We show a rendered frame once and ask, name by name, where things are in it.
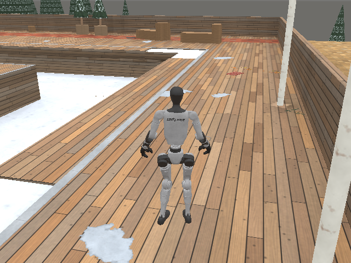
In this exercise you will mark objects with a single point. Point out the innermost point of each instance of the robot right hand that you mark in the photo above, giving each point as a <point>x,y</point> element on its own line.
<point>207,148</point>

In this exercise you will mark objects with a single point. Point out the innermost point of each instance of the left robot forearm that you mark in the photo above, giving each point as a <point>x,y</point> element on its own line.
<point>147,141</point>

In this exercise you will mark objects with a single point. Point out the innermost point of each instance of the right robot thigh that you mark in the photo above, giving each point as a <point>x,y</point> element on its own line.
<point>188,162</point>

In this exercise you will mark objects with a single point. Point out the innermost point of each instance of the left robot thigh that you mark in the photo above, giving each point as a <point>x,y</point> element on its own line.
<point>165,169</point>

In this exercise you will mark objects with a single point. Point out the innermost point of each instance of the robot left hand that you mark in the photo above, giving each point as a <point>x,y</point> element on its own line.
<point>142,151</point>

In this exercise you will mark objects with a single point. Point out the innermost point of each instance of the right robot upper arm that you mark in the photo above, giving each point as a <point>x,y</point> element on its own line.
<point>196,124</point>

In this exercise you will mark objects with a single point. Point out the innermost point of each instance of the right robot forearm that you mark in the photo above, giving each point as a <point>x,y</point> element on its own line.
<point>204,141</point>

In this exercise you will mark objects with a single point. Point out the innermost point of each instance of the robot thigh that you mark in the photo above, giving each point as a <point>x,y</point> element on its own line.
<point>188,162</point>
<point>165,169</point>

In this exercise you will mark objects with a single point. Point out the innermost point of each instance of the left robot upper arm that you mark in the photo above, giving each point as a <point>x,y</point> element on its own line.
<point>155,123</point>

